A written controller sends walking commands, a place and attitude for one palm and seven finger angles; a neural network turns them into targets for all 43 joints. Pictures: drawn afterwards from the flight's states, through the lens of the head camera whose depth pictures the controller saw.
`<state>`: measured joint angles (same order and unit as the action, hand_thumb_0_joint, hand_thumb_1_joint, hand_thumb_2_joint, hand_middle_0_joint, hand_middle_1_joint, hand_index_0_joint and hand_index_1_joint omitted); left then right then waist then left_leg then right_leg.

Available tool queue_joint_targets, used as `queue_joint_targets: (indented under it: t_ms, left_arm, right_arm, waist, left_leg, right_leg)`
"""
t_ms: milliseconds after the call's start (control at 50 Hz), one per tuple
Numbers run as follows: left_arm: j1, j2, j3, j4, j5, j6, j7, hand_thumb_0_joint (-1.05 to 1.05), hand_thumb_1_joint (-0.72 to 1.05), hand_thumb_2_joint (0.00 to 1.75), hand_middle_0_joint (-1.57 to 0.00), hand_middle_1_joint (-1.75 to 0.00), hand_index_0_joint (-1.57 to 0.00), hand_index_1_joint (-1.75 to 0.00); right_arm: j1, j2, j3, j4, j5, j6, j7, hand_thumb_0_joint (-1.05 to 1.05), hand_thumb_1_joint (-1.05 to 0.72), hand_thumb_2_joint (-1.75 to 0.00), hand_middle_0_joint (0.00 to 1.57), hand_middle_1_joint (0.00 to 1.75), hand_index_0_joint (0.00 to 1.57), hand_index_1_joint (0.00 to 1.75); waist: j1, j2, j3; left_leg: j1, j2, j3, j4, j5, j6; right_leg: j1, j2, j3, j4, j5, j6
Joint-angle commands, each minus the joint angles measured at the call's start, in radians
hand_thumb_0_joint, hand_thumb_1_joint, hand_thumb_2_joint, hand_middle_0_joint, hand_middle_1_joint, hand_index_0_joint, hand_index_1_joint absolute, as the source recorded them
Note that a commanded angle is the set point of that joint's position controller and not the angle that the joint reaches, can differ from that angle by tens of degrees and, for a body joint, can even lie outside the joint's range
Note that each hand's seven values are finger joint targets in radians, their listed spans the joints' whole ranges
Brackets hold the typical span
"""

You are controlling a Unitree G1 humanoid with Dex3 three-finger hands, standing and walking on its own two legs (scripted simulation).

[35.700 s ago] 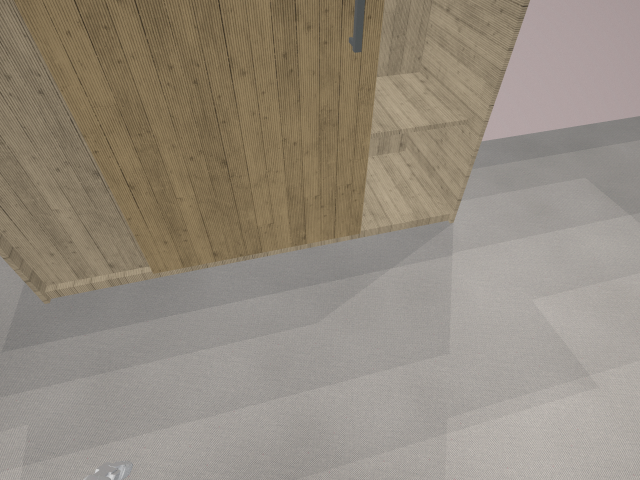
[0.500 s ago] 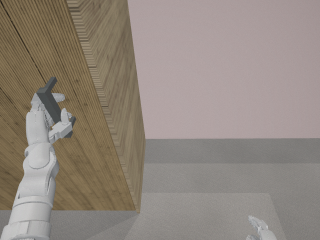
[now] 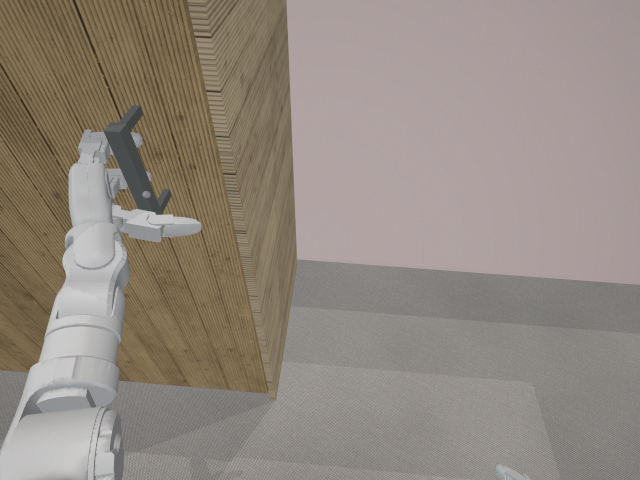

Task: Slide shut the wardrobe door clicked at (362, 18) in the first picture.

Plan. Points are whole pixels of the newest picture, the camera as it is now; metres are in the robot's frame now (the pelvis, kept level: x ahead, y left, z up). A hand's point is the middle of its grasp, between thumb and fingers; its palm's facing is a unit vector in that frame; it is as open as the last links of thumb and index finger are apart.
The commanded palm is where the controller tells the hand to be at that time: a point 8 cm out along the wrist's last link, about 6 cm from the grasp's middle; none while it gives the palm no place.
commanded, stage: loosen the grip on the handle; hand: left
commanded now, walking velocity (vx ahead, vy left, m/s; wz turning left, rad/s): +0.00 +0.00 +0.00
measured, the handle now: (144, 170) +0.46 +0.27 +0.15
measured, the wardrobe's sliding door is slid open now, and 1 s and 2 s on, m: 0.00 0.00 0.00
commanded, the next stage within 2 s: slip the hand off the handle in 0.16 s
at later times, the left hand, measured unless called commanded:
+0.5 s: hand (108, 194) +0.42 +0.30 +0.15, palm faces +0.40 -0.89 -0.19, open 14.7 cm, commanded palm +0.38 +0.33 +0.15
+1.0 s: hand (73, 199) +0.39 +0.33 +0.15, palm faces +0.37 -0.91 -0.20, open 14.7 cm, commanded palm +0.34 +0.36 +0.15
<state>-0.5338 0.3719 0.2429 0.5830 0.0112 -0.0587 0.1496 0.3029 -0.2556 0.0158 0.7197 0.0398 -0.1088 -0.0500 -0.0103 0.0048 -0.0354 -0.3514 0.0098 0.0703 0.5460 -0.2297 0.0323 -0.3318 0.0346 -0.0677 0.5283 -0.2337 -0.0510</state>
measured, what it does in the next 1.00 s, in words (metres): stands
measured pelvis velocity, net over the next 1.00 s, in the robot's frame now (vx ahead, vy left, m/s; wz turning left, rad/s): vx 0.02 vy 0.02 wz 0.00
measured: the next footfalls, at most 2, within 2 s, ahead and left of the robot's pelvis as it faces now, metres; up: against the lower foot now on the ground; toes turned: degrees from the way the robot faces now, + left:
none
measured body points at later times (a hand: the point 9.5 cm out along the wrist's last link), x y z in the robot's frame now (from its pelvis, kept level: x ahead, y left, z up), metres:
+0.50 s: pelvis +0.05 +0.02 +0.00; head +0.06 +0.02 +0.45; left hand +0.39 +0.34 +0.16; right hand +0.19 -0.22 -0.10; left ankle +0.04 +0.10 -0.73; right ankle +0.03 -0.08 -0.73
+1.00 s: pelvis +0.02 +0.02 +0.00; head +0.04 +0.02 +0.45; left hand +0.37 +0.38 +0.17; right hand +0.12 -0.24 -0.12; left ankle +0.04 +0.10 -0.73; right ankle +0.03 -0.08 -0.73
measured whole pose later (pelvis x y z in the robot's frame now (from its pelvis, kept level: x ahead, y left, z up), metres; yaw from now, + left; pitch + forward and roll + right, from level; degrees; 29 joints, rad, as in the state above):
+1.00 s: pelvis +0.02 +0.02 +0.00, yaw +0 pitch +5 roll -1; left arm -0.44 0.51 0.42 0.60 -0.09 -0.13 -0.11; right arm 0.34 -0.27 0.02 0.70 0.03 -0.09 -0.09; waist 0.01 0.03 -0.07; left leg -0.42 0.00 0.06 0.62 -0.29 0.05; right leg -0.38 0.03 -0.07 0.57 -0.28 -0.03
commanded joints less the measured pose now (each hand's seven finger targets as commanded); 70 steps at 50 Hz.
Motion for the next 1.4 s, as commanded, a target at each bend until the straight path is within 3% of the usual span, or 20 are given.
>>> queue_joint_targets:
  t_ms: [0,20,100,140,220,240,260,280,400,480,580,660,820,900,1020,1080,1220,1280,1320,1380]
  left_arm:
    - [-0.452,0.317,0.074,-0.236,0.004,-0.086,-0.015,0.00,-0.55,0.20,-0.29,-1.20,-0.29,-1.20]
    - [-0.444,0.230,0.014,-0.223,-0.014,-0.085,-0.026,0.00,-0.55,0.20,-0.28,-1.18,-0.28,-1.18]
    - [-0.375,0.250,0.073,-0.255,-0.060,-0.103,-0.041,0.00,-0.55,0.20,-0.25,-1.15,-0.25,-1.15]
    - [-0.339,0.195,0.040,-0.290,-0.057,-0.104,-0.042,0.00,-0.55,0.20,-0.25,-1.15,-0.25,-1.15]
    - [-0.240,0.201,0.068,-0.415,-0.048,-0.094,-0.043,0.00,-0.55,0.20,-0.25,-1.15,-0.25,-1.15]
    - [-0.234,0.262,0.126,-0.284,-0.037,-0.076,-0.039,0.00,-0.55,0.20,-0.25,-1.15,-0.25,-1.15]
    - [-0.231,0.232,0.105,-0.310,-0.043,-0.069,-0.050,0.00,-0.55,0.20,-0.25,-1.15,-0.25,-1.15]
    - [-0.201,0.280,0.158,-0.323,-0.046,-0.061,-0.052,0.00,-0.55,0.20,-0.25,-1.15,-0.25,-1.15]
    - [-0.206,0.269,0.151,-0.460,-0.055,-0.075,-0.084,0.00,-0.55,0.20,-0.25,-1.15,-0.25,-1.15]
    - [-0.208,0.247,0.121,-0.427,-0.060,-0.051,-0.129,0.00,-0.55,0.20,-0.25,-1.15,-0.25,-1.15]
    - [-0.227,0.293,0.160,-0.335,-0.088,-0.003,-0.173,0.00,-0.55,0.20,-0.25,-1.15,-0.25,-1.15]
    - [-0.294,0.355,0.193,-0.294,-0.081,-0.035,-0.185,0.00,-0.55,0.20,-0.25,-1.15,-0.25,-1.15]
    - [-0.399,0.444,0.219,-0.174,-0.070,-0.134,-0.222,0.00,-0.55,0.20,-0.25,-1.15,-0.25,-1.15]
    - [-0.267,0.400,0.203,-0.192,-0.103,-0.147,-0.256,0.00,-0.55,0.20,-0.25,-1.15,-0.25,-1.15]
    - [-0.099,0.449,0.305,-0.228,-0.151,-0.119,-0.261,0.00,-0.55,0.20,-0.25,-1.15,-0.25,-1.15]
    - [-0.078,0.486,0.344,-0.313,-0.147,-0.115,-0.246,0.00,-0.55,0.20,-0.25,-1.15,-0.25,-1.15]
    - [-0.043,0.386,0.258,-0.489,-0.159,-0.138,-0.258,0.00,-0.55,0.20,-0.25,-1.15,-0.25,-1.15]
    - [-0.010,0.381,0.253,-0.472,-0.176,-0.103,-0.272,0.00,-0.55,0.20,-0.25,-1.15,-0.25,-1.15]
    - [-0.036,0.327,0.194,-0.497,-0.179,-0.076,-0.278,0.00,-0.55,0.20,-0.25,-1.15,-0.25,-1.15]
    - [0.047,0.338,0.217,-0.505,-0.178,-0.043,-0.269,0.00,-0.55,0.20,-0.25,-1.15,-0.25,-1.15]
  right_arm:
    - [-0.116,-0.129,-0.043,-0.139,0.003,-0.052,-0.023,0.00,-0.90,-0.90,0.20,0.30,0.20,0.30]
    - [-0.118,-0.118,-0.040,-0.136,0.007,-0.058,-0.022,0.00,-0.90,-0.90,0.20,0.30,0.20,0.30]
    - [-0.116,-0.133,-0.046,-0.131,0.004,-0.067,-0.025,0.00,-0.90,-0.90,0.20,0.30,0.20,0.30]
    - [-0.096,-0.130,-0.046,-0.133,-0.002,-0.076,-0.024,0.00,-0.90,-0.90,0.20,0.30,0.20,0.30]
    - [-0.057,-0.136,-0.052,-0.142,-0.015,-0.075,-0.017,0.00,-0.90,-0.90,0.20,0.30,0.20,0.30]
    - [-0.023,-0.147,-0.053,-0.112,-0.017,-0.062,-0.025,0.00,-0.90,-0.90,0.20,0.30,0.20,0.30]
    - [-0.020,-0.145,-0.050,-0.124,-0.018,-0.054,-0.022,0.00,-0.90,-0.90,0.20,0.30,0.20,0.30]
    - [-0.021,-0.147,-0.053,-0.129,-0.017,-0.049,-0.023,0.00,-0.90,-0.90,0.20,0.30,0.20,0.30]
    - [-0.024,-0.132,-0.057,-0.146,-0.020,-0.039,-0.024,0.00,-0.90,-0.90,0.20,0.30,0.20,0.30]
    - [-0.020,-0.137,-0.060,-0.145,-0.011,-0.028,-0.030,0.00,-0.90,-0.90,0.20,0.30,0.20,0.30]
    - [-0.040,-0.142,-0.052,-0.154,0.001,-0.014,-0.052,0.00,-0.90,-0.90,0.20,0.30,0.20,0.30]
    - [-0.038,-0.142,-0.043,-0.149,-0.002,-0.017,-0.059,0.00,-0.90,-0.90,0.20,0.30,0.20,0.30]
    - [-0.008,-0.148,-0.038,-0.133,-0.010,-0.027,-0.062,0.00,-0.90,-0.90,0.20,0.30,0.20,0.30]
    - [-0.010,-0.149,-0.045,-0.156,-0.005,-0.033,-0.052,0.00,-0.90,-0.90,0.20,0.30,0.20,0.30]
    - [-0.033,-0.160,-0.045,-0.183,0.001,-0.030,-0.044,0.00,-0.90,-0.90,0.20,0.30,0.20,0.30]
    - [-0.052,-0.157,-0.046,-0.196,-0.002,-0.029,-0.043,0.00,-0.90,-0.90,0.20,0.30,0.20,0.30]
    - [-0.086,-0.145,-0.038,-0.200,-0.007,-0.059,-0.058,0.00,-0.90,-0.90,0.20,0.30,0.20,0.30]
    - [-0.098,-0.149,-0.034,-0.193,0.000,-0.072,-0.073,0.00,-0.90,-0.90,0.20,0.30,0.20,0.30]
    - [-0.115,-0.142,-0.027,-0.197,0.005,-0.084,-0.079,0.00,-0.90,-0.90,0.20,0.30,0.20,0.30]
    - [-0.116,-0.145,-0.026,-0.200,0.002,-0.092,-0.080,0.00,-0.90,-0.90,0.20,0.30,0.20,0.30]
  waist:
    - [0.018,0.046,-0.209]
    - [0.005,0.016,-0.170]
    - [0.029,0.004,-0.202]
    - [0.026,0.025,-0.229]
    - [0.045,0.054,-0.327]
    - [0.018,0.007,-0.280]
    - [0.027,0.007,-0.287]
    - [0.039,0.001,-0.287]
    - [0.038,0.091,-0.371]
    - [0.019,0.096,-0.321]
    - [0.021,0.047,-0.256]
    - [0.014,0.030,-0.250]
    - [0.002,0.091,-0.280]
    - [0.034,0.110,-0.332]
    - [0.063,0.006,-0.237]
    - [0.072,0.041,-0.242]
    - [0.045,0.128,-0.240]
    - [0.041,0.094,-0.207]
    - [0.035,0.119,-0.194]
    - [0.055,0.077,-0.202]
  left_leg:
    - [0.041,0.001,-0.054,-0.088,-0.137,0.015]
    - [0.045,0.006,-0.053,-0.086,-0.144,0.014]
    - [0.079,0.011,-0.062,-0.092,-0.077,0.016]
    - [0.145,0.017,-0.071,-0.086,0.043,0.018]
    - [0.248,0.021,-0.072,-0.049,0.378,0.000]
    - [0.219,0.023,-0.070,-0.035,0.391,-0.007]
    - [0.207,0.018,-0.069,-0.034,0.415,-0.010]
    - [0.202,0.020,-0.066,-0.029,0.424,-0.008]
    - [0.307,0.032,-0.080,0.006,0.626,-0.042]
    - [0.299,0.035,-0.090,0.008,0.583,-0.053]
    - [0.210,0.017,-0.088,-0.025,0.359,-0.039]
    - [0.169,0.009,-0.094,-0.024,0.269,-0.025]
    - [0.119,0.001,-0.108,-0.011,0.143,-0.010]
    - [0.126,0.002,-0.104,-0.007,0.160,-0.008]
    - [0.027,0.003,-0.086,-0.013,0.110,0.009]
    - [0.020,0.004,-0.083,-0.008,0.097,0.010]
    - [0.097,0.007,-0.109,-0.011,0.065,0.003]
    - [0.086,0.009,-0.120,-0.020,0.017,0.001]
    - [0.102,0.009,-0.133,-0.033,-0.005,-0.006]
    - [0.102,0.007,-0.137,-0.031,0.030,-0.008]
  right_leg:
    - [0.083,-0.079,0.157,-0.184,-0.242,0.031]
    - [0.057,-0.077,0.153,-0.195,-0.253,0.034]
    - [0.085,-0.067,0.130,-0.170,-0.159,0.029]
    - [0.070,-0.048,0.089,-0.124,0.001,0.021]
    - [0.114,-0.034,0.056,-0.038,0.320,0.016]
    - [0.078,-0.032,0.051,-0.035,0.339,0.022]
    - [0.088,-0.033,0.049,-0.029,0.361,0.025]
    - [0.099,-0.031,0.051,-0.025,0.371,0.024]
    - [0.071,-0.019,0.048,-0.002,0.403,0.027]
    - [0.021,-0.015,0.040,-0.011,0.343,0.025]
    - [0.021,-0.020,0.039,-0.040,0.255,0.020]
    - [0.006,-0.021,0.043,-0.042,0.200,0.019]
    - [-0.023,-0.022,0.056,-0.038,0.096,0.019]
    - [0.004,-0.019,0.055,-0.029,0.111,0.016]
    - [0.029,-0.024,0.063,-0.035,0.099,0.024]
    - [0.032,-0.028,0.075,-0.031,0.071,0.023]
    - [-0.037,-0.012,0.059,-0.024,0.023,0.020]
    - [-0.050,-0.016,0.052,-0.034,-0.009,0.022]
    - [-0.064,-0.020,0.046,-0.033,-0.013,0.021]
    - [-0.040,-0.020,0.037,-0.034,0.006,0.019]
